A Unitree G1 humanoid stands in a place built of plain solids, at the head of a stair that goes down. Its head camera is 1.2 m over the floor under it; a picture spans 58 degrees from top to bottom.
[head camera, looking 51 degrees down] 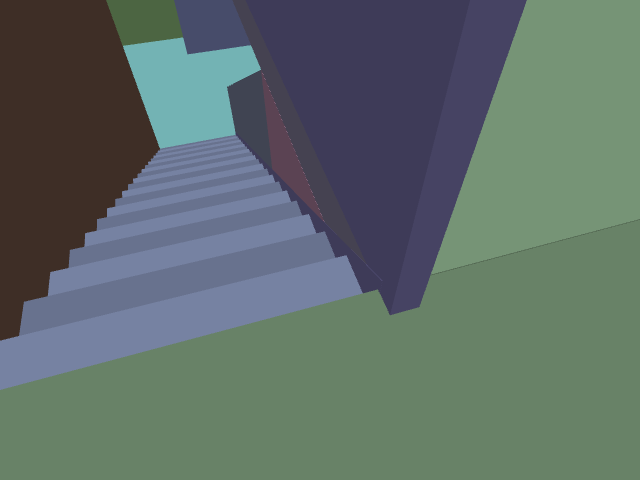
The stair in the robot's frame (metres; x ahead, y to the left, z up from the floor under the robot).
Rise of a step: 0.18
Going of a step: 0.28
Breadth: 1.31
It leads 17 degrees to the left of straight ahead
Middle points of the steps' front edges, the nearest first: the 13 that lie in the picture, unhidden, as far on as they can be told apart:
0.57 0.44 0.00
0.85 0.52 -0.17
1.12 0.60 -0.35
1.39 0.68 -0.53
1.66 0.77 -0.70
1.93 0.85 -0.88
2.20 0.93 -1.05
2.48 1.01 -1.23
2.75 1.10 -1.41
3.02 1.18 -1.58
3.29 1.26 -1.76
3.56 1.35 -1.94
3.83 1.43 -2.11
